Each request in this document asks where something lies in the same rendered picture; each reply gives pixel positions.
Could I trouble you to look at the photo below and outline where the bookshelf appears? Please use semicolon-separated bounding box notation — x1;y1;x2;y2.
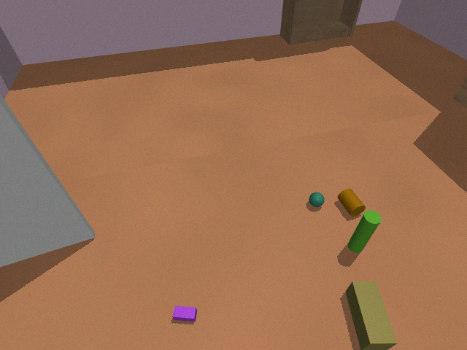
280;0;363;45

